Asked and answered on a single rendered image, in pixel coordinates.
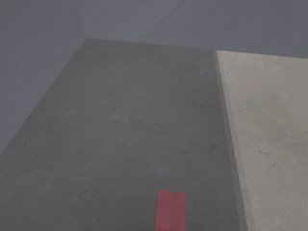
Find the carton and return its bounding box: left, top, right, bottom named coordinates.
left=153, top=190, right=186, bottom=231

